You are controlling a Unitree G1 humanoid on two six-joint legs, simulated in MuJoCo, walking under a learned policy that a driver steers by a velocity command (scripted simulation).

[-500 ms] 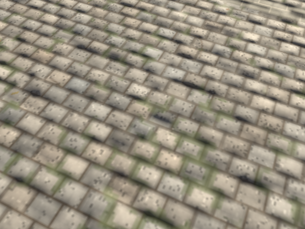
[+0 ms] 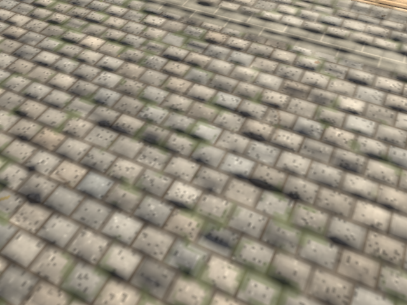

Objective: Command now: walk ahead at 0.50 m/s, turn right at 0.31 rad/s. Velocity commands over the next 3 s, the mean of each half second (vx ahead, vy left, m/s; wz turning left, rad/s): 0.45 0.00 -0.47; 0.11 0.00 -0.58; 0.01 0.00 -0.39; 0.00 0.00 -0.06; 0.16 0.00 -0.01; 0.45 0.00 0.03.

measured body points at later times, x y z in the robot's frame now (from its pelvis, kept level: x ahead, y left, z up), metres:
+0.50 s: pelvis +0.27 +0.02 +0.00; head +0.30 +0.02 +0.45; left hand +0.40 +0.28 -0.12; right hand +0.41 -0.28 -0.06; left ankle +0.36 +0.11 -0.73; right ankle +0.12 -0.07 -0.64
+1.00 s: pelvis +0.34 -0.05 +0.01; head +0.37 -0.10 +0.45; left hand +0.65 +0.09 -0.06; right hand +0.31 -0.37 -0.11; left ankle +0.40 +0.10 -0.65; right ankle +0.34 -0.15 -0.73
